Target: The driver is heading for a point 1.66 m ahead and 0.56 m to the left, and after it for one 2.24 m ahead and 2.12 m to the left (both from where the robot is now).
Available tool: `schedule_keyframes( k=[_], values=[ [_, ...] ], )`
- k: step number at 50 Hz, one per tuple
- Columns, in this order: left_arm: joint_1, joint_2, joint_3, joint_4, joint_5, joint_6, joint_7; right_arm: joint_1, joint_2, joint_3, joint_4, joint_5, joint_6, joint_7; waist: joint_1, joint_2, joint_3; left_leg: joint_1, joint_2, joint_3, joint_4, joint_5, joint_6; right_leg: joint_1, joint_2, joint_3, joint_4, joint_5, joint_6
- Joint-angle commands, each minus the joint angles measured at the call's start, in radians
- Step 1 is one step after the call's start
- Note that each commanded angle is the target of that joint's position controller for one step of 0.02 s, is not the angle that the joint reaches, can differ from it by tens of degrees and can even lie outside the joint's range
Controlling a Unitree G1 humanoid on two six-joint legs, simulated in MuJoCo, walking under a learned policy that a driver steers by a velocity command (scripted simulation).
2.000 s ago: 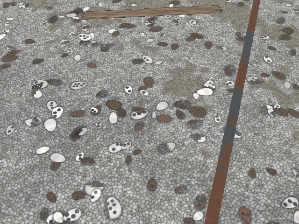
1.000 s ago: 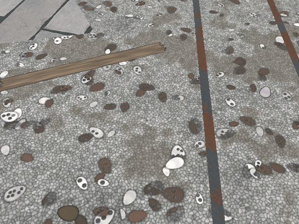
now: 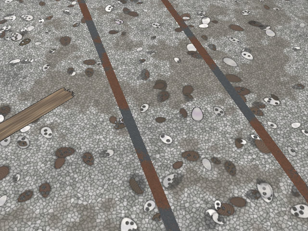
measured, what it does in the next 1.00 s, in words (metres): steps on the spot, turning left: right foot, then left foot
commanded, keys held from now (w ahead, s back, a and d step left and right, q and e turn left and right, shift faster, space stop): q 0.70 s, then no key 0.24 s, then w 0.06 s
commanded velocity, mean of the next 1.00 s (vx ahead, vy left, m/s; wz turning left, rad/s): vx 0.01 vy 0.00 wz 0.44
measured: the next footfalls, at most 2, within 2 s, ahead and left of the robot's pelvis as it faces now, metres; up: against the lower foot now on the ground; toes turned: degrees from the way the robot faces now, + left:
right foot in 0.06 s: +0.03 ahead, -0.11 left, +0.00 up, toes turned +6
left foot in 0.48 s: -0.01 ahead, +0.11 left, +0.00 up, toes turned +18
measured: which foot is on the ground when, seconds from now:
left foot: down 0.00-0.08, up 0.10-0.46, down 0.48-0.96, up 0.98-1.00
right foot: up 0.00-0.04, down 0.06-0.48, up 0.50-0.94, down 0.96-1.00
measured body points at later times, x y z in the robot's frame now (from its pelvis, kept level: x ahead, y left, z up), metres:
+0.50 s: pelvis -0.01 +0.01 -0.01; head +0.02 +0.04 +0.44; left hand +0.00 +0.31 -0.14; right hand +0.21 -0.20 -0.11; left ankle -0.05 +0.09 -0.74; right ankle -0.01 -0.11 -0.73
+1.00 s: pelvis +0.01 +0.00 +0.00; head +0.04 +0.00 +0.45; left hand -0.02 +0.30 -0.11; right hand +0.23 -0.18 -0.13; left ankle -0.05 +0.09 -0.73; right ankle +0.07 -0.08 -0.74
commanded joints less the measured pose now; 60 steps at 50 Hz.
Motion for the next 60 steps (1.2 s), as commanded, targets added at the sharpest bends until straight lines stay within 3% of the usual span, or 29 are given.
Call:
schedule_keyframes(
  k=[1, 2, 3, 4, 5, 6, 8, 11, 16, 20, 22, 23, 24, 25, 26, 28, 29, 32, 41, 44, 46, 47, 48, 49, 50, 51, 52, 55, 60],
  values=[
    [0.143, 0.084, 0.020, -0.011, -0.006, -0.022, 0.013, -0.063, -0.183, -0.060, -0.071, 0.006, 0.010, 0.001, 0.071, 0.151, -0.107, 0.022, 0.200, -0.336, -0.178, -0.163, 0.106, 0.112, 0.029, -0.049, -0.171, 0.090, -0.030],
    [0.168, 0.087, 0.021, -0.006, -0.004, -0.031, 0.019, -0.071, -0.177, -0.062, -0.072, 0.012, 0.015, -0.001, 0.086, 0.140, -0.102, -0.025, 0.177, -0.330, -0.161, -0.203, 0.070, 0.177, 0.024, -0.044, -0.281, 0.136, -0.049],
    [0.174, 0.132, 0.030, -0.011, 0.007, -0.039, 0.027, -0.065, -0.152, -0.058, -0.081, 0.019, 0.014, -0.001, 0.080, 0.072, -0.099, -0.101, 0.130, -0.290, -0.108, -0.282, 0.019, 0.237, -0.062, 0.043, -0.377, 0.092, -0.076],
    [0.164, 0.226, 0.052, -0.027, 0.024, -0.040, 0.035, -0.089, -0.104, -0.049, -0.118, 0.037, 0.008, 0.001, 0.078, -0.129, -0.085, -0.240, 0.011, -0.148, 0.071, -0.371, -0.039, 0.254, -0.266, 0.287, -0.481, -0.028, -0.163],
    [0.067, 0.245, 0.062, -0.046, 0.029, -0.038, 0.033, -0.078, -0.122, -0.056, -0.107, 0.015, 0.003, -0.006, 0.068, -0.214, -0.021, -0.245, -0.067, 0.013, 0.341, -0.429, -0.047, 0.098, -0.435, 0.398, -0.541, 0.062, -0.250],
    [0.032, 0.173, 0.042, -0.062, 0.028, -0.043, 0.031, -0.050, -0.163, -0.072, -0.086, -0.004, 0.006, -0.008, 0.032, -0.100, -0.018, -0.181, -0.008, -0.015, 0.518, -0.417, -0.045, 0.028, -0.418, 0.323, -0.497, 0.258, -0.266],
    [-0.042, 0.106, 0.023, -0.084, 0.016, -0.053, 0.032, 0.043, -0.143, -0.077, -0.044, -0.006, 0.019, -0.004, -0.031, -0.072, -0.038, -0.161, 0.001, 0.000, 0.674, -0.338, -0.051, 0.046, -0.315, 0.141, -0.437, 0.491, -0.213],
    [0.019, 0.114, 0.025, -0.079, 0.014, -0.056, 0.030, 0.016, -0.124, -0.070, -0.054, -0.005, 0.033, 0.015, 0.013, -0.123, -0.054, -0.234, 0.022, 0.044, 0.659, -0.322, -0.084, 0.192, -0.277, 0.030, -0.372, 0.712, -0.203],
    [0.108, 0.167, 0.048, -0.055, 0.016, -0.051, 0.017, -0.089, -0.097, -0.051, -0.117, 0.008, 0.044, 0.039, 0.084, -0.157, -0.074, -0.168, 0.046, 0.090, 0.419, -0.366, -0.089, 0.295, -0.326, -0.002, -0.313, 0.767, -0.209],
    [0.088, 0.199, 0.064, -0.055, 0.015, -0.049, -0.001, -0.087, -0.107, -0.051, -0.142, 0.019, 0.042, 0.035, 0.078, -0.187, -0.088, -0.033, 0.029, 0.150, 0.259, -0.364, -0.052, 0.247, -0.343, -0.038, -0.248, 0.805, -0.186],
    [0.063, 0.205, 0.069, -0.055, 0.004, -0.046, -0.003, -0.045, -0.101, -0.051, -0.137, 0.012, 0.030, 0.029, 0.035, -0.160, -0.100, 0.078, 0.015, 0.164, 0.069, -0.232, -0.028, 0.196, -0.328, -0.081, -0.155, 0.729, -0.139],
    [0.081, 0.199, 0.070, -0.048, 0.002, -0.047, -0.003, -0.016, -0.122, -0.056, -0.132, -0.001, 0.017, 0.020, 0.009, -0.089, -0.118, 0.187, 0.031, 0.102, -0.067, -0.086, -0.009, 0.117, -0.301, -0.124, -0.053, 0.595, -0.083],
    [0.105, 0.148, 0.058, -0.076, 0.011, -0.044, -0.006, 0.029, -0.236, -0.081, -0.134, -0.015, 0.000, 0.009, 0.010, 0.148, -0.149, 0.357, 0.256, -0.208, -0.133, 0.134, 0.044, -0.109, -0.213, -0.202, 0.197, 0.224, -0.011],
    [0.020, 0.087, 0.037, -0.143, 0.014, -0.028, 0.006, 0.098, -0.352, -0.111, -0.127, 0.006, -0.004, 0.013, -0.027, 0.287, -0.140, 0.340, 0.468, -0.467, -0.094, 0.559, 0.230, -0.301, -0.043, -0.151, 0.338, -0.229, 0.024],
    [0.000, 0.124, 0.042, -0.134, 0.021, -0.017, 0.011, 0.134, -0.300, -0.106, -0.112, 0.021, -0.003, 0.011, -0.045, 0.136, -0.142, 0.341, 0.443, -0.401, -0.083, 0.534, 0.281, -0.310, -0.087, -0.050, 0.454, -0.205, 0.027],
    [0.018, 0.134, 0.048, -0.105, -0.001, -0.022, 0.000, -0.024, -0.201, -0.075, -0.137, 0.015, 0.010, -0.002, 0.031, 0.085, -0.036, 0.232, 0.298, -0.248, -0.107, 0.344, 0.207, -0.309, -0.116, -0.022, 0.425, -0.031, 0.028],
    [0.025, 0.151, 0.055, -0.103, 0.009, -0.024, -0.004, -0.064, -0.187, -0.070, -0.150, 0.020, 0.012, -0.009, 0.045, 0.107, -0.036, 0.228, 0.256, -0.222, -0.110, 0.330, 0.179, -0.299, -0.115, -0.026, 0.399, 0.021, 0.033],
    [0.062, 0.141, 0.053, -0.093, 0.016, -0.020, -0.016, -0.039, -0.194, -0.073, -0.149, 0.018, 0.009, -0.005, 0.046, 0.093, -0.102, 0.240, 0.221, -0.204, -0.095, 0.375, 0.174, -0.255, -0.085, -0.040, 0.386, 0.074, 0.051],
    [0.000, 0.111, 0.036, -0.123, 0.003, -0.016, -0.006, 0.013, -0.198, -0.070, -0.133, -0.005, 0.008, -0.008, 0.000, 0.125, -0.092, 0.192, 0.224, -0.293, -0.073, 0.236, 0.179, -0.152, -0.058, -0.045, 0.122, 0.061, 0.031],
    [0.020, 0.109, 0.032, -0.122, -0.006, -0.021, 0.001, -0.011, -0.196, -0.064, -0.129, -0.008, 0.011, -0.009, 0.011, 0.131, -0.089, 0.156, 0.225, -0.322, -0.041, 0.293, 0.160, -0.042, -0.040, -0.054, 0.002, 0.047, 0.007],
    [0.079, 0.091, 0.026, -0.103, -0.004, -0.031, 0.007, -0.047, -0.182, -0.054, -0.125, 0.005, 0.012, -0.015, 0.057, 0.107, -0.086, 0.111, 0.198, -0.327, 0.000, 0.256, 0.113, 0.098, -0.041, -0.059, -0.231, 0.176, -0.013],
    [0.094, 0.096, 0.023, -0.098, 0.006, -0.043, 0.015, -0.044, -0.155, -0.043, -0.123, 0.011, 0.008, -0.018, 0.065, 0.064, -0.089, 0.057, 0.166, -0.321, 0.022, 0.136, 0.061, 0.195, -0.091, -0.002, -0.369, 0.289, -0.024],
    [0.112, 0.144, 0.022, -0.105, 0.029, -0.058, 0.020, 0.005, -0.077, -0.018, -0.126, 0.009, 0.000, -0.017, 0.043, -0.121, -0.149, 0.000, 0.075, -0.224, 0.156, -0.164, 0.013, 0.290, -0.298, 0.224, -0.469, 0.232, -0.063],
    [0.084, 0.246, 0.046, -0.103, 0.023, -0.053, 0.009, 0.034, -0.102, -0.024, -0.127, 0.007, 0.003, -0.023, 0.031, -0.234, -0.105, -0.103, -0.083, -0.056, 0.247, -0.458, 0.006, 0.221, -0.415, 0.401, -0.490, 0.152, -0.184],
    [0.136, 0.226, 0.052, -0.077, 0.024, -0.052, -0.004, -0.003, -0.170, -0.040, -0.120, -0.018, 0.004, -0.026, 0.071, -0.190, -0.070, -0.128, -0.036, -0.059, 0.407, -0.486, 0.003, 0.173, -0.429, 0.448, -0.519, -0.042, -0.246],
    [0.131, 0.175, 0.038, -0.064, 0.019, -0.055, -0.013, -0.020, -0.172, -0.045, -0.112, -0.020, -0.002, -0.016, 0.061, -0.145, -0.012, -0.174, -0.020, -0.072, 0.467, -0.427, 0.003, 0.152, -0.381, 0.419, -0.555, -0.203, -0.236],
    [0.099, 0.150, 0.032, -0.061, 0.014, -0.057, -0.015, -0.009, -0.162, -0.045, -0.098, -0.019, -0.007, -0.005, 0.041, -0.147, 0.028, -0.196, -0.004, -0.064, 0.485, -0.369, -0.008, 0.146, -0.331, 0.357, -0.575, -0.205, -0.202],
    [0.126, 0.138, 0.033, -0.034, 0.005, -0.082, -0.013, -0.007, -0.137, -0.039, -0.070, -0.030, -0.023, 0.025, 0.047, -0.135, 0.003, -0.231, 0.023, 0.010, 0.506, -0.259, -0.031, 0.229, -0.261, 0.238, -0.571, -0.037, -0.181],
    [0.200, 0.146, 0.047, 0.017, 0.004, -0.109, -0.023, -0.128, -0.093, -0.021, -0.090, -0.021, -0.041, 0.039, 0.093, -0.136, -0.002, -0.236, 0.073, 0.083, 0.346, -0.215, -0.059, 0.252, -0.266, 0.189, -0.573, 0.037, -0.209]
  ],
)
Velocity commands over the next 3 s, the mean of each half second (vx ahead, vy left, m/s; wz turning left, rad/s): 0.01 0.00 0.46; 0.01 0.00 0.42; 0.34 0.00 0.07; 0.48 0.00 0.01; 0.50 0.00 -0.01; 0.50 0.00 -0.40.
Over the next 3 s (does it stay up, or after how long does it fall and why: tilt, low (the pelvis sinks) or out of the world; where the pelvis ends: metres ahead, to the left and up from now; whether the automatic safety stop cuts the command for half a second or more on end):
stays up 0.83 0.50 -0.02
